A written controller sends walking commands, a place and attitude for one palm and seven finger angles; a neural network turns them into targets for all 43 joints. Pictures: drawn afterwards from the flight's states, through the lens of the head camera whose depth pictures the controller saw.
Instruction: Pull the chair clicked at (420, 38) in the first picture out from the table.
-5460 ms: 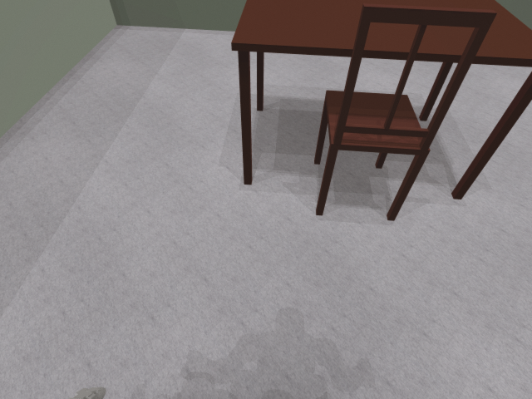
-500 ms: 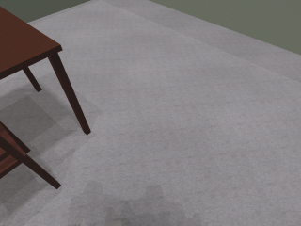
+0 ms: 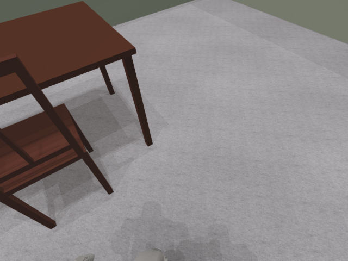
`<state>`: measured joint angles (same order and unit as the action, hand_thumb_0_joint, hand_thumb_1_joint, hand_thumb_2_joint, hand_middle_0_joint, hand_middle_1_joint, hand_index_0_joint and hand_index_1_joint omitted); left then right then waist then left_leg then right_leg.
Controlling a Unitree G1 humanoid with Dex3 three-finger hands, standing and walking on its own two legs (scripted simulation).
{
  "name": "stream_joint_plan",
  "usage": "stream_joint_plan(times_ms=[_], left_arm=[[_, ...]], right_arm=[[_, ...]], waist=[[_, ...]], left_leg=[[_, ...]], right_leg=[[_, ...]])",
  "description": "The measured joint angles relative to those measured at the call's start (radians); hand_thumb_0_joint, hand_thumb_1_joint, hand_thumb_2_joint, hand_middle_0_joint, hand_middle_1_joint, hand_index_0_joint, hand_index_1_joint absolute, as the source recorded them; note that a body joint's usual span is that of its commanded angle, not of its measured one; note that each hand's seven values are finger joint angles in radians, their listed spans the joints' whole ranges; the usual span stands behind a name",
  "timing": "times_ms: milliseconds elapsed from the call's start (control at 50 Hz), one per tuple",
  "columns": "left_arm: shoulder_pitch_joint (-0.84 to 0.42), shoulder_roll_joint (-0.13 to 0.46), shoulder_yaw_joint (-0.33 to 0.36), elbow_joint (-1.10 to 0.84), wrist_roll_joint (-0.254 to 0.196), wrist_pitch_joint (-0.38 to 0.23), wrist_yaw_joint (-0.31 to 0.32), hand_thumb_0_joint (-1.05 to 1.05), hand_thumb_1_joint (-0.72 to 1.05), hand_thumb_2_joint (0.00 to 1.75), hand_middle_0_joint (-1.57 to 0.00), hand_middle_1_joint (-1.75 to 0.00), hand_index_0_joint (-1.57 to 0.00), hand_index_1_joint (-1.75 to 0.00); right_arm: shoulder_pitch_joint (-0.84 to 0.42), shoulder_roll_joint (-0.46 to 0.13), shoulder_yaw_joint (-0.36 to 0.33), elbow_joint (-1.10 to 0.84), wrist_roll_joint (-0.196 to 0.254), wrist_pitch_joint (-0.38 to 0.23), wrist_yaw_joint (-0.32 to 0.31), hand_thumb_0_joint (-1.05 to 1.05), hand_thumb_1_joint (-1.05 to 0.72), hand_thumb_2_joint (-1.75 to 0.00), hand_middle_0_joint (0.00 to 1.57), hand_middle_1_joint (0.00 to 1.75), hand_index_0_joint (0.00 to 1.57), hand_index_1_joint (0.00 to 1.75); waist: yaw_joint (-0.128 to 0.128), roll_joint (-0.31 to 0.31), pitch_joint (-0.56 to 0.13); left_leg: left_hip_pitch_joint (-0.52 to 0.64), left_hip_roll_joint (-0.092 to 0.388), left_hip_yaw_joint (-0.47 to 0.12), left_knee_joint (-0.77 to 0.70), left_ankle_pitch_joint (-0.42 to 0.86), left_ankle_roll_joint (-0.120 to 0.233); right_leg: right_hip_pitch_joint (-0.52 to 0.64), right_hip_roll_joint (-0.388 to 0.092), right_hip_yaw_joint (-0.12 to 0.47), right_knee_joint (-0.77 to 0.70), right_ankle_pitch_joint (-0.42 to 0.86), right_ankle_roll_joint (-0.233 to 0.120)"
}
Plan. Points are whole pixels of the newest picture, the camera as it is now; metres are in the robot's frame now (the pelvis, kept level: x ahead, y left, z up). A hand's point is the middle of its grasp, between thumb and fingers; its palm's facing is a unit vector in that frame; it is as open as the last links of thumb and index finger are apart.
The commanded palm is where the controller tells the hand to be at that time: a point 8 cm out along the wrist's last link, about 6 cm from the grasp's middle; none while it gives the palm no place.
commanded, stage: turn to face it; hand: left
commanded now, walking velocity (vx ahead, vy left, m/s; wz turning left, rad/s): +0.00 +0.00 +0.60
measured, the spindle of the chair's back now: (0, 133) +0.50 +0.63 -0.04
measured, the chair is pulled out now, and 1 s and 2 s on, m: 0.00 0.00 0.00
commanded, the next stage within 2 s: take the last steps up to it in 0.92 s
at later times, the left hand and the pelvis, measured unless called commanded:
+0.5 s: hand out of the picture -0.06 +0.26 -0.17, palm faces +0.36 -0.89 -0.26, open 7.4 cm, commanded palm none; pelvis -0.03 +0.03 +0.00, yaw +19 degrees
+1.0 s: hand out of the picture -0.05 +0.19 -0.13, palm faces +0.53 -0.81 -0.28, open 7.4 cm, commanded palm none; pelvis -0.02 -0.02 +0.01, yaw +32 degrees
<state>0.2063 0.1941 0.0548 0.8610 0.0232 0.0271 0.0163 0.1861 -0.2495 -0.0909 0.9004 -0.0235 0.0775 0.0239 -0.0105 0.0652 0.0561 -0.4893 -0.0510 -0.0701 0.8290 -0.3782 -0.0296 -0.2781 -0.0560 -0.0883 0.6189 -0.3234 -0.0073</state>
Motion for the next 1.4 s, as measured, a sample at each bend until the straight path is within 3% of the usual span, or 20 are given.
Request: stream_joint_plan(times_ms=[60, 120, 200, 300, 360, 380, 420, 500, 580, 700, 780, 820, 860, 920, 980, 1100, 1240, 1280, 1320, 1400], left_arm=[[0.019, -0.019, -0.01, 0.007, 0.001, 0.001, 0.003, 0.0, 0.91, 0.9, -0.2, -0.3, -0.2, -0.3], [0.027, -0.026, -0.016, 0.02, 0.004, -0.001, 0.005, 0.0, 0.9, 0.9, -0.21, -0.3, -0.2, -0.3], [0.03, -0.027, -0.021, 0.028, 0.007, -0.007, 0.001, 0.0, 0.9, 0.9, -0.21, -0.3, -0.2, -0.3], [0.036, -0.007, -0.014, 0.038, 0.012, -0.006, -0.004, 0.0, 0.9, 0.9, -0.21, -0.3, -0.2, -0.3], [0.048, 0.018, 0.0, 0.049, 0.007, 0.002, -0.007, 0.0, 0.9, 0.9, -0.21, -0.3, -0.2, -0.3], [0.054, 0.029, 0.007, 0.052, 0.002, 0.008, -0.009, 0.0, 0.9, 0.9, -0.21, -0.3, -0.2, -0.3], [0.047, 0.056, 0.019, 0.066, 0.001, 0.033, -0.006, 0.0, 0.9, 0.9, -0.21, -0.3, -0.2, -0.3], [0.018, 0.082, 0.034, 0.081, -0.002, 0.053, -0.006, 0.01, 0.91, 0.9, -0.2, -0.3, -0.2, -0.3], [-0.012, 0.084, 0.031, 0.057, -0.004, 0.041, -0.01, 0.01, 0.91, 0.9, -0.2, -0.3, -0.2, -0.3], [-0.053, 0.06, 0.018, 0.025, -0.008, 0.032, -0.006, 0.0, 0.91, 0.9, -0.2, -0.3, -0.2, -0.3], [-0.055, 0.034, 0.004, 0.006, -0.012, 0.011, -0.004, 0.0, 0.91, 0.9, -0.2, -0.3, -0.2, -0.3], [-0.051, 0.011, -0.007, 0.006, -0.004, -0.009, -0.002, 0.0, 0.91, 0.9, -0.2, -0.3, -0.2, -0.3], [-0.038, -0.008, -0.019, 0.006, -0.001, -0.015, -0.001, 0.0, 0.91, 0.9, -0.2, -0.3, -0.2, -0.3], [-0.012, -0.028, -0.025, 0.016, -0.001, -0.012, 0.001, 0.0, 0.91, 0.9, -0.2, -0.3, -0.2, -0.3], [0.008, -0.038, -0.027, 0.036, 0.0, -0.013, 0.003, 0.0, 0.9, 0.9, -0.21, -0.3, -0.2, -0.3], [0.051, -0.036, -0.024, 0.08, 0.008, -0.024, 0.0, 0.0, 0.9, 0.9, -0.21, -0.3, -0.2, -0.3], [0.133, 0.004, -0.007, 0.166, 0.01, -0.03, -0.01, 0.0, 0.91, 0.9, -0.21, -0.3, -0.2, -0.3], [0.16, 0.016, -0.003, 0.193, 0.004, -0.017, -0.014, 0.0, 0.91, 0.9, -0.21, -0.3, -0.2, -0.3], [0.173, 0.027, 0.0, 0.221, 0.007, 0.005, -0.017, 0.0, 0.91, 0.9, -0.2, -0.3, -0.2, -0.3], [0.16, 0.028, 0.002, 0.242, 0.011, 0.007, -0.034, 0.01, 0.91, 0.9, -0.2, -0.3, -0.2, -0.3]], right_arm=[[0.004, -0.007, -0.007, 0.017, -0.004, 0.01, 0.011, 0.0, -0.91, -0.9, 0.2, 0.3, 0.2, 0.3], [0.01, -0.005, -0.007, 0.023, -0.002, 0.008, 0.015, 0.0, -0.91, -0.9, 0.2, 0.3, 0.2, 0.3], [0.006, -0.003, -0.003, 0.038, 0.001, 0.015, 0.015, 0.0, -0.91, -0.9, 0.2, 0.3, 0.2, 0.3], [-0.03, -0.002, 0.009, 0.039, 0.007, 0.008, 0.012, 0.0, -0.91, -0.9, 0.2, 0.3, 0.2, 0.3], [-0.046, -0.004, 0.018, 0.016, 0.008, -0.014, 0.011, 0.0, -0.91, -0.9, 0.2, 0.3, 0.2, 0.3], [-0.051, -0.005, 0.018, 0.008, 0.006, -0.025, 0.01, 0.0, -0.91, -0.9, 0.2, 0.3, 0.2, 0.3], [-0.066, 0.007, 0.023, -0.002, 0.007, -0.043, 0.005, 0.0, -0.91, -0.9, 0.2, 0.3, 0.2, 0.3], [-0.056, 0.021, 0.034, -0.012, 0.003, -0.055, -0.013, 0.0, -0.91, -0.9, 0.2, 0.3, 0.2, 0.3], [-0.043, 0.027, 0.041, -0.007, 0.002, -0.051, -0.017, 0.0, -0.91, -0.9, 0.2, 0.3, 0.2, 0.3], [-0.019, 0.031, 0.04, -0.002, -0.002, -0.04, -0.015, 0.0, -0.91, -0.9, 0.21, 0.3, 0.21, 0.3], [0.0, 0.026, 0.033, 0.006, 0.0, -0.029, -0.014, 0.0, -0.91, -0.9, 0.21, 0.3, 0.21, 0.3], [0.008, 0.013, 0.024, 0.013, 0.007, -0.025, -0.014, 0.0, -0.91, -0.9, 0.21, 0.3, 0.21, 0.3], [0.017, 0.008, 0.015, 0.025, 0.006, -0.011, -0.015, 0.0, -0.91, -0.9, 0.2, 0.3, 0.2, 0.3], [0.023, 0.0, 0.009, 0.046, 0.002, 0.002, -0.008, 0.0, -0.91, -0.9, 0.2, 0.3, 0.2, 0.3], [0.029, -0.001, 0.009, 0.063, 0.001, 0.001, -0.004, 0.0, -0.91, -0.9, 0.2, 0.3, 0.2, 0.3], [0.022, 0.006, 0.019, 0.097, 0.003, 0.004, -0.007, 0.0, -0.91, -0.9, 0.2, 0.3, 0.2, 0.3], [0.013, 0.035, 0.043, 0.101, 0.001, -0.045, -0.002, 0.0, -0.91, -0.9, 0.2, 0.3, 0.2, 0.3], [0.018, 0.045, 0.048, 0.095, -0.001, -0.073, -0.009, 0.0, -0.91, -0.9, 0.2, 0.3, 0.2, 0.3], [0.031, 0.067, 0.057, 0.093, -0.005, -0.089, -0.018, 0.0, -0.91, -0.9, 0.2, 0.3, 0.2, 0.3], [0.094, 0.095, 0.07, 0.112, 0.0, -0.109, -0.04, 0.0, -0.92, -0.9, 0.2, 0.3, 0.2, 0.3]], waist=[[-0.001, -0.004, 0.001], [-0.009, -0.023, 0.006], [-0.002, -0.05, 0.016], [0.024, -0.082, 0.032], [0.03, -0.096, 0.029], [0.03, -0.102, 0.026], [0.035, -0.125, 0.036], [0.027, -0.113, 0.028], [0.023, -0.097, 0.024], [0.001, -0.068, 0.021], [-0.009, -0.047, 0.011], [-0.011, -0.013, 0.011], [-0.013, -0.006, 0.007], [-0.009, -0.006, 0.004], [-0.009, -0.015, 0.003], [0.016, -0.044, 0.006], [0.059, -0.081, -0.026], [0.056, -0.085, -0.04], [0.051, -0.103, -0.044], [0.034, -0.105, -0.047]], left_leg=[[-0.065, 0.019, 0.044, 0.264, 0.008, -0.018], [-0.059, 0.053, 0.075, 0.329, 0.025, -0.04], [0.007, 0.086, 0.101, 0.224, -0.012, -0.054], [0.114, 0.097, 0.142, 0.005, -0.063, -0.043], [0.206, 0.089, 0.17, -0.203, 0.038, -0.024], [0.215, 0.084, 0.167, -0.238, 0.096, 0.003], [0.197, 0.069, 0.162, -0.196, 0.062, 0.042], [0.209, 0.062, 0.116, -0.243, 0.064, 0.053], [0.234, 0.046, 0.078, -0.315, 0.115, 0.058], [0.232, 0.023, 0.028, -0.334, 0.139, 0.048], [0.203, 0.006, 0.0, -0.285, 0.123, 0.025], [0.162, 0.008, -0.018, -0.186, 0.038, 0.012], [0.098, -0.005, -0.011, 0.006, -0.076, 0.007], [0.027, 0.009, 0.016, 0.25, -0.038, -0.004], [0.014, 0.04, 0.033, 0.316, 0.011, -0.024], [0.093, 0.08, 0.062, 0.138, -0.03, -0.034], [0.261, 0.082, 0.141, -0.228, -0.012, 0.015], [0.298, 0.079, 0.14, -0.313, 0.048, 0.04], [0.311, 0.07, 0.15, -0.3, 0.044, 0.055], [0.394, 0.057, 0.145, -0.407, 0.064, 0.062]], right_leg=[[0.037, -0.023, -0.037, -0.049, 0.014, -0.005], [0.061, -0.048, -0.074, -0.085, 0.031, -0.005], [0.069, -0.081, -0.124, -0.096, 0.034, 0.0], [0.045, -0.124, -0.18, -0.057, 0.018, 0.019], [0.015, -0.154, -0.213, 0.013, -0.014, 0.044], [-0.012, -0.166, -0.205, 0.068, -0.032, 0.055], [-0.086, -0.152, -0.105, 0.24, -0.174, 0.079], [-0.192, -0.089, 0.007, 0.474, -0.155, 0.097], [-0.206, -0.06, 0.044, 0.448, -0.101, 0.107], [-0.142, -0.017, 0.06, 0.27, -0.11, 0.101], [-0.032, 0.016, 0.047, 0.027, -0.014, 0.084], [-0.005, 0.029, 0.02, -0.021, 0.028, 0.015], [0.004, 0.016, -0.003, -0.016, 0.012, -0.021], [0.037, 0.002, -0.025, -0.066, 0.028, -0.028], [0.061, -0.009, -0.048, -0.11, 0.051, -0.03], [0.073, -0.031, -0.084, -0.141, 0.067, -0.024], [0.072, -0.046, -0.115, -0.13, 0.054, 0.008], [0.041, -0.045, -0.109, -0.048, -0.021, 0.018], [-0.019, -0.036, -0.053, 0.112, -0.119, 0.014], [-0.151, -0.027, 0.004, 0.37, -0.041, 0.015]])
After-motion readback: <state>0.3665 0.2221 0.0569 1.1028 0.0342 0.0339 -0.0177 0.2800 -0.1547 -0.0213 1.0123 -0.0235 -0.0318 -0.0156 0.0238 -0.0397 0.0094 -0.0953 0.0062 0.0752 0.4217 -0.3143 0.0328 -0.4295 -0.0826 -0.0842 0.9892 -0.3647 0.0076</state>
